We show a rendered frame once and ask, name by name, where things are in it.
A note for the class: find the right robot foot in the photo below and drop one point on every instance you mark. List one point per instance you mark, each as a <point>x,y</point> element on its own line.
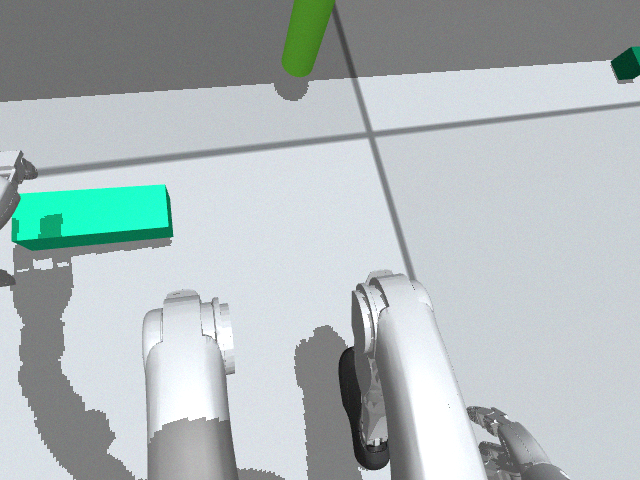
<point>370,457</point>

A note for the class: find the right robot hand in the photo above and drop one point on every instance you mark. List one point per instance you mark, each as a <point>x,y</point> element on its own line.
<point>518,450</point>

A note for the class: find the right robot arm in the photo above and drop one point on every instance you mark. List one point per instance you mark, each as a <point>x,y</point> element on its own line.
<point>544,471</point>

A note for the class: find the left robot hand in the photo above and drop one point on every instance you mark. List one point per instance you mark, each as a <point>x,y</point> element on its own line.
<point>13,170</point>

